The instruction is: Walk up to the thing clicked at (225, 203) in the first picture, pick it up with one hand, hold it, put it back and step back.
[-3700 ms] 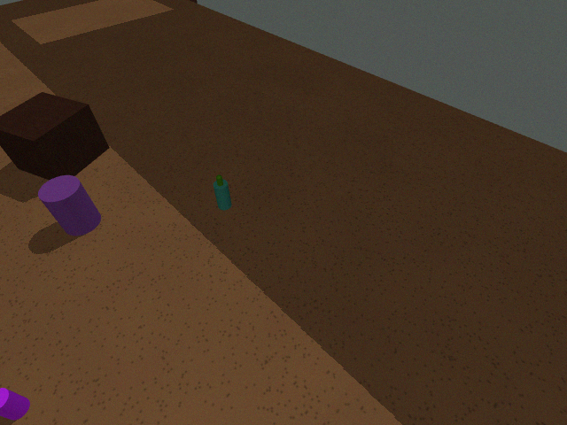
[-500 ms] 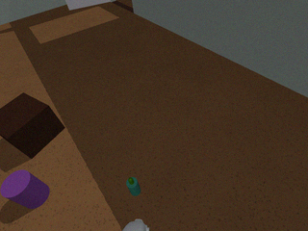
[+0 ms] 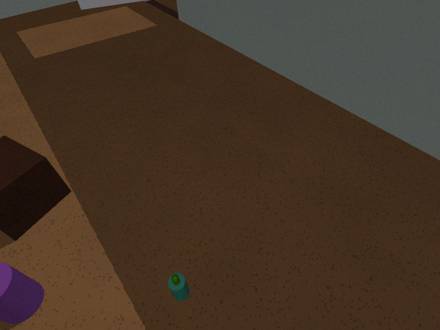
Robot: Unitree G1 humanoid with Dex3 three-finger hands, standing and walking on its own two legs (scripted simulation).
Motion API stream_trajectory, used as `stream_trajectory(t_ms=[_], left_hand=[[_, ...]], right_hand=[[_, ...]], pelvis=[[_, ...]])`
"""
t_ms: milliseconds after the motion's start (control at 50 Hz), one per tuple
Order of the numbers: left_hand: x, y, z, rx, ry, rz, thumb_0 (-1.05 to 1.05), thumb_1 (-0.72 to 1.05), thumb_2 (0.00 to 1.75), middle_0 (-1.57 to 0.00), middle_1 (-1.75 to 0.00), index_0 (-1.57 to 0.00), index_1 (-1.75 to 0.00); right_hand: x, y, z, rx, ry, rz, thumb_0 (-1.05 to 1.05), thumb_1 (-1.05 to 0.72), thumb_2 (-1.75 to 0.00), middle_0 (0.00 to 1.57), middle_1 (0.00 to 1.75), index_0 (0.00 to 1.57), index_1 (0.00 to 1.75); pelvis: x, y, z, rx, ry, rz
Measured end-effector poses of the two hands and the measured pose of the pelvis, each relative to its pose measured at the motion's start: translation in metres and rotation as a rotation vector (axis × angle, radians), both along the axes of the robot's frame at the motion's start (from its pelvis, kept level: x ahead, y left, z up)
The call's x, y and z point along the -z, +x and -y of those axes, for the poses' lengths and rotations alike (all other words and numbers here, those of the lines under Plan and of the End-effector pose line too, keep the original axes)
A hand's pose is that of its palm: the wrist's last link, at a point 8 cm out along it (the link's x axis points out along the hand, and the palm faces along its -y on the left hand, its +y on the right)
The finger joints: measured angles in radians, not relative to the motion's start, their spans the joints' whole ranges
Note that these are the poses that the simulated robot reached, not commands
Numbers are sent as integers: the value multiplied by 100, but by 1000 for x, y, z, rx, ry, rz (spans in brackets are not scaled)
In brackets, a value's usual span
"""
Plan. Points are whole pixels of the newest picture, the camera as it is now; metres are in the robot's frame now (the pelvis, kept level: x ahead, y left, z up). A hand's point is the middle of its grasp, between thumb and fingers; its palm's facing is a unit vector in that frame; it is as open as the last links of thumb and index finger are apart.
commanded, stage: walk up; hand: left
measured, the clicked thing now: (178, 285) +0.41 +0.20 -0.66
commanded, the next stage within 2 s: stand in 1.50 s
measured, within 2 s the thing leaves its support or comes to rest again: neither
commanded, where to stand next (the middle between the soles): +0.06 +0.01 m, yaw -1 degrees
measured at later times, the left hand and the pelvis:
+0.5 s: hand out of the picture +0.13 +0.27 -0.14, palm faces -0.04 -0.94 -0.33, open 7.4 cm; pelvis +0.02 +0.02 +0.01, yaw -1 degrees
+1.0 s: hand out of the picture +0.10 +0.27 -0.13, palm faces -0.02 -0.93 -0.36, open 7.4 cm; pelvis +0.04 +0.01 +0.02, yaw +0 degrees
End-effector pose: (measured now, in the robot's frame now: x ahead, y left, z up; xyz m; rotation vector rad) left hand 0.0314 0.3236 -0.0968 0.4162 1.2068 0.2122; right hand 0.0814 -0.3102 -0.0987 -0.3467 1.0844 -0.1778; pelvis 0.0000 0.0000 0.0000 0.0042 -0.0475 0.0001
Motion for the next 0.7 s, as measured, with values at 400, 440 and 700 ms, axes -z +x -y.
stream_trajectory(t_ms=[400, 440, 700], left_hand=[[3, 70, 13, 16, -67, 77, 1, 91, 90, -20, -30, -21, -30], [5, 79, 13, 22, -84, 86, 1, 91, 90, -20, -30, -21, -30], [3, 84, 7, -5, -101, 34, 1, 91, 90, -20, -30, -20, -30]], right_hand=[[10, 1, -24, 54, 36, -108, 0, -90, -90, 20, 30, 20, 30], [5, 1, -25, 59, 24, -102, 0, -90, -90, 20, 30, 20, 30], [-10, 19, -26, 68, 2, -97, 0, -90, -90, 20, 30, 20, 30]], pelvis=[[-8, 18, -11, 9, 2, -7], [-10, 20, -14, 10, 0, -6], [-21, 28, -19, 13, -6, -5]])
